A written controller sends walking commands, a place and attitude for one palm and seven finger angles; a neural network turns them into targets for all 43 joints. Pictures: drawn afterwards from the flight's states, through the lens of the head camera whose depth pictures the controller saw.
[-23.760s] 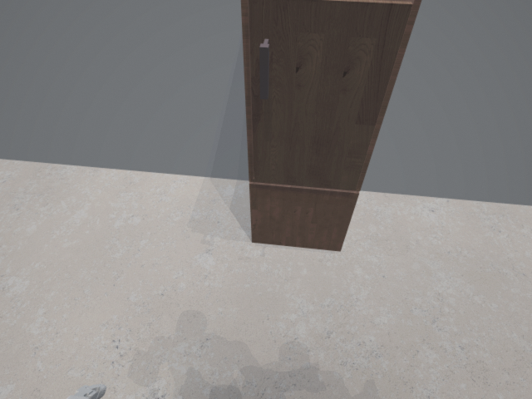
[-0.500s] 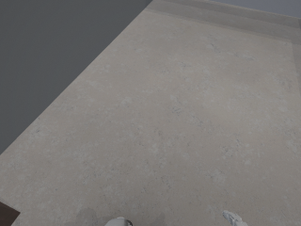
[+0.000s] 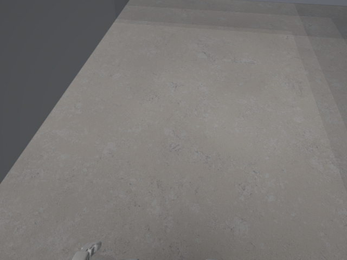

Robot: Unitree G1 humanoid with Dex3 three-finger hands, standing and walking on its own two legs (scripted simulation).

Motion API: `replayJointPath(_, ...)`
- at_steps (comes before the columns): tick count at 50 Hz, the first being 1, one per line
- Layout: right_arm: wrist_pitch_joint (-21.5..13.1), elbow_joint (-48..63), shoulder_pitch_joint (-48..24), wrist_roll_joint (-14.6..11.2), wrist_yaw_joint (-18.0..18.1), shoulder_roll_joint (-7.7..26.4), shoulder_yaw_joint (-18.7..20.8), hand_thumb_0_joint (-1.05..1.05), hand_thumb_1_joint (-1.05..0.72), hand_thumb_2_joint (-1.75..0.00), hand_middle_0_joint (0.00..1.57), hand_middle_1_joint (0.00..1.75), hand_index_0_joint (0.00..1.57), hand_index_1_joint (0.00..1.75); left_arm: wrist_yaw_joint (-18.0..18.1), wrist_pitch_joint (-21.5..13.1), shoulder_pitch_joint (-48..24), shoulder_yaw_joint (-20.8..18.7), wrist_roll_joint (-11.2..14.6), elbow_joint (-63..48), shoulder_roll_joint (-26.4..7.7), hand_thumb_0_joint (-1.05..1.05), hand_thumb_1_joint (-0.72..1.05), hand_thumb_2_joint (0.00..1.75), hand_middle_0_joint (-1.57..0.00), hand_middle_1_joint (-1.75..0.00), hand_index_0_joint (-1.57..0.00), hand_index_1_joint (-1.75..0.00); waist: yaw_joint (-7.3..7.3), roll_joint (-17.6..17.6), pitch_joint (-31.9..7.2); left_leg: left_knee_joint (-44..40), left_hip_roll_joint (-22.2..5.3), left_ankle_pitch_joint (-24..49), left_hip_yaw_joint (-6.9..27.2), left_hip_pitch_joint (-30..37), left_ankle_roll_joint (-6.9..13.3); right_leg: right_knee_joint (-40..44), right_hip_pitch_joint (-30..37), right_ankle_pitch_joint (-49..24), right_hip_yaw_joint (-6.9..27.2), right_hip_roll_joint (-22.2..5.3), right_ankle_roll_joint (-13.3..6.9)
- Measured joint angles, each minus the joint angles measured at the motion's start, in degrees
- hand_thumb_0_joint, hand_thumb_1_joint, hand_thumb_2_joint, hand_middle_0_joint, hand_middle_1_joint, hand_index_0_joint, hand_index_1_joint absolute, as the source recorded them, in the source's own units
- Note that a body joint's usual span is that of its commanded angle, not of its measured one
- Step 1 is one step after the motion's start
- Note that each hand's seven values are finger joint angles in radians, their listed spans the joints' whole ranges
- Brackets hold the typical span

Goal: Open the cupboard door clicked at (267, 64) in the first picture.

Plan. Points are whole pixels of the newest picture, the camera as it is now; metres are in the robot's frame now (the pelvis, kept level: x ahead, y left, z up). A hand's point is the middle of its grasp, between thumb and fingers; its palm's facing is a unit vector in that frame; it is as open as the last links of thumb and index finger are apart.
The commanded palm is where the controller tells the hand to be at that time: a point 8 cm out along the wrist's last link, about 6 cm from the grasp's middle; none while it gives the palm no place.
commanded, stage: walk to a spot facing it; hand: left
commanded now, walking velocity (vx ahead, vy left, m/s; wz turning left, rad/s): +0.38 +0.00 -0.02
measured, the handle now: out of the picture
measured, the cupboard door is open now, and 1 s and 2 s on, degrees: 46 46 46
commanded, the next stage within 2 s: turn to face it in 0.36 s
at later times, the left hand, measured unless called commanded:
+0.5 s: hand (110, 214) +0.26 +0.20 -0.17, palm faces +0.04 -0.99 -0.15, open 7.4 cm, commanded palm none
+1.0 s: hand (114, 169) +0.41 +0.22 -0.19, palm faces +0.28 -0.94 -0.20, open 7.3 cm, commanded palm none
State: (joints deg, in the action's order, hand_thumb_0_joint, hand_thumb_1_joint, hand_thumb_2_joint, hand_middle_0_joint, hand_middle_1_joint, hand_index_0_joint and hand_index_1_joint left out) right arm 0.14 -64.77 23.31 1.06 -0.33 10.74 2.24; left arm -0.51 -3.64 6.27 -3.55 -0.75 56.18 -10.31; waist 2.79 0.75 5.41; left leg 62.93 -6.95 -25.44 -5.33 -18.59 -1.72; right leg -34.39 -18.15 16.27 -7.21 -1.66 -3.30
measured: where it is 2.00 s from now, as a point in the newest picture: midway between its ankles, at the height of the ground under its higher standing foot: (181, 199)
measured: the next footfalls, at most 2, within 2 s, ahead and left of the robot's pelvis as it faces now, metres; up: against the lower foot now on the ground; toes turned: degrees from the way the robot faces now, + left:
left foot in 0.32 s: +0.33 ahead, +0.13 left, +0.00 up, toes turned +8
right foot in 0.66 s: +0.42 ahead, -0.14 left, +0.00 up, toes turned -4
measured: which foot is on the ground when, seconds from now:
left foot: up 0.00-0.30, down 0.32-0.68, up 0.70-0.94, down 0.96-1.00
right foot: down 0.00-0.32, up 0.34-0.64, down 0.66-0.96, up 0.98-1.00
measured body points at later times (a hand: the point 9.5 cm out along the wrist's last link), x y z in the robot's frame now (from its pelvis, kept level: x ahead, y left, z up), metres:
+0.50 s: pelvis +0.25 +0.03 +0.01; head +0.28 +0.04 +0.45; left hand +0.26 +0.25 -0.16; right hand +0.31 -0.21 -0.14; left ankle +0.29 +0.12 -0.73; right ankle +0.21 -0.10 -0.65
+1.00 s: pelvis +0.39 +0.01 -0.01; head +0.43 +0.04 +0.43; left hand +0.40 +0.27 -0.17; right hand +0.54 -0.23 -0.14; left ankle +0.40 +0.12 -0.73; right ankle +0.38 -0.14 -0.71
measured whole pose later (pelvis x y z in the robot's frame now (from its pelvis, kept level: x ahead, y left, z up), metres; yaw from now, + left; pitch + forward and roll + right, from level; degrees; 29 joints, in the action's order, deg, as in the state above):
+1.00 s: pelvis +0.39 +0.01 -0.01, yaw +15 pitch +1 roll +0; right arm 0.7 -53.9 9.4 1.3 -1.2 12.9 3.4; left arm 1.2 1.0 10.6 -3.9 -0.7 54.9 -12.5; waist 1.4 -2.9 4.4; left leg 39.3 -2.8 -15.0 -7.2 -23.1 1.7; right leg -50.5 -19.1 30.6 -10.0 -9.7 4.3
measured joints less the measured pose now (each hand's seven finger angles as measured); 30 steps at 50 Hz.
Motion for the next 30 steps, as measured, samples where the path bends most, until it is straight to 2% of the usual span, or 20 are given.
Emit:
replayJointPath(2, -0.09, 0.88, -2.16, 0.20, 0.04, -0.27, 0.18, 0.01, -0.92, -0.90, 0.20, 0.30, 0.20, 0.30, 0.48, -0.03, 2.06, 0.29, -0.01, 1.09, 0.55, 0.00, 0.91, 0.90, -0.19, -0.29, -0.19, -0.30, 0.15, -0.31, -0.67, 0.15, -0.39, 3.04, 0.19, -4.81, -0.26, 4.49, 3.52, -0.83, -0.07, 0.67, 0.28)
replayJointPath(7, -0.99, 4.47, -7.51, 0.27, -0.62, -1.56, 0.43, 0.01, -0.91, -0.90, 0.20, 0.30, 0.20, 0.30, 0.98, -0.75, 6.65, -0.32, 0.09, 3.79, -0.48, -0.01, 0.95, 0.90, -0.20, -0.30, -0.20, -0.30, -0.49, -1.09, -2.06, -11.65, -0.83, 10.04, -0.21, -11.22, -0.78, 12.82, 10.99, -0.84, -0.17, 1.96, 0.04)
replayJointPath(12, -1.51, 6.43, -13.33, 0.06, -1.24, -0.99, 0.59, 0.01, -0.93, -0.90, 0.20, 0.30, 0.20, 0.30, 0.67, -0.87, 10.80, 0.56, -0.04, 6.78, 0.12, -0.01, 0.94, 0.90, -0.20, -0.29, -0.20, -0.30, -2.44, -1.24, -1.42, -22.93, 0.54, 13.22, -1.13, -11.06, 0.34, 14.81, 17.53, 2.97, -0.06, 2.37, 1.40)
replayJointPath(15, -2.52, 7.54, -15.78, 0.19, -1.24, -0.41, 0.37, 0.01, -0.93, -0.90, 0.20, 0.30, 0.20, 0.30, 0.68, -0.51, 13.65, 0.78, 0.05, 8.44, 0.63, 0.00, 0.93, 0.90, -0.20, -0.29, -0.20, -0.30, -3.22, -2.06, -1.04, -29.43, 2.57, 14.74, -2.70, -7.39, 1.81, 10.95, 20.00, 8.02, 0.21, 1.26, 2.72)
replayJointPath(16, -3.26, 8.19, -16.16, 0.50, -1.11, 0.16, 0.27, 0.01, -0.92, -0.90, 0.20, 0.30, 0.20, 0.30, 0.65, -0.16, 14.87, 0.80, 0.16, 8.75, 1.14, 0.00, 0.92, 0.90, -0.20, -0.30, -0.20, -0.30, -3.40, -1.43, -1.29, -31.26, 2.45, 17.38, -2.47, -5.92, 3.27, 5.62, 18.57, 10.31, 0.29, 1.19, 2.91)
replayJointPath(17, -3.94, 8.60, -16.67, 0.82, -0.74, 0.20, 0.38, 0.01, -0.92, -0.90, 0.20, 0.30, 0.20, 0.30, 0.49, 0.39, 15.23, 0.83, 0.36, 9.11, 1.28, 0.00, 0.92, 0.90, -0.20, -0.30, -0.20, -0.30, -3.24, -1.62, -1.12, -28.97, 2.45, 18.65, -2.80, -6.28, 4.26, -3.69, 15.37, 11.77, 0.96, 0.66, 2.74)
replayJointPath(18, -4.26, 8.95, -16.88, 0.90, -0.43, -0.04, 0.35, 0.01, -0.92, -0.90, 0.20, 0.30, 0.20, 0.30, 0.40, 1.00, 15.08, 0.89, 0.36, 9.27, 1.14, 0.00, 0.92, 0.90, -0.20, -0.29, -0.20, -0.30, -3.24, -2.28, -0.82, -26.54, 2.72, 16.76, -3.38, -6.20, 4.75, -14.05, 11.49, 12.59, 2.50, 0.36, 2.29)
replayJointPath(20, -4.53, 9.23, -16.04, 0.89, 0.06, -0.53, 0.22, 0.00, -0.92, -0.90, 0.20, 0.30, 0.20, 0.30, 0.33, 1.83, 13.83, 0.75, 0.14, 9.17, 0.84, 0.01, 0.92, 0.90, -0.20, -0.29, -0.19, -0.30, -3.46, -3.08, -1.01, -25.81, 3.32, 12.88, -4.19, -4.64, 4.81, -30.13, 3.37, 10.45, 4.36, 0.03, 1.87)
replayJointPath(22, -4.62, 8.70, -14.41, 0.84, 0.58, -1.05, 0.07, 0.00, -0.92, -0.90, 0.20, 0.30, 0.20, 0.30, 0.01, 2.20, 11.66, 0.45, -0.25, 8.12, 0.70, 0.01, 0.92, 0.90, -0.19, -0.29, -0.19, -0.30, -3.73, -3.21, -1.22, -28.82, 3.98, 12.44, -4.46, -2.01, 4.12, -36.38, -3.31, 6.30, 4.64, -1.13, 2.21)
replayJointPath(24, -4.56, 7.41, -12.59, 0.76, 0.85, -1.63, -0.24, 0.00, -0.91, -0.90, 0.20, 0.30, 0.20, 0.30, -0.21, 2.27, 9.51, 0.31, -0.48, 6.39, 0.78, 0.01, 0.92, 0.90, -0.19, -0.29, -0.19, -0.30, -4.11, -2.93, -1.41, -32.77, 4.37, 13.19, -4.61, 0.97, 3.85, -34.36, -7.90, 3.51, 4.58, -2.55, 2.84)
replayJointPath(26, -4.23, 6.16, -10.67, 0.48, 1.39, -1.44, 0.12, 0.00, -0.93, -0.90, 0.20, 0.30, 0.20, 0.30, 0.04, 2.24, 7.69, 0.32, -0.68, 4.84, 1.07, 0.01, 0.92, 0.90, -0.19, -0.29, -0.19, -0.30, -3.84, -2.18, -1.83, -36.14, 4.50, 13.65, -4.38, 3.57, 3.73, -26.53, -9.88, 1.68, 4.08, -3.79, 3.58)
replayJointPath(30, -2.84, 3.87, -6.73, 0.34, 1.04, -1.34, -0.22, 0.00, -0.94, -0.90, 0.20, 0.30, 0.20, 0.30, 0.35, 1.93, 4.54, 0.29, -0.69, 3.09, -0.20, 0.02, 0.95, 0.90, -0.19, -0.29, -0.19, -0.30, -1.91, -0.80, -2.20, -37.30, 4.31, 12.06, -2.18, 6.17, 2.53, -8.90, -7.97, -2.05, 2.99, -4.38, 4.93)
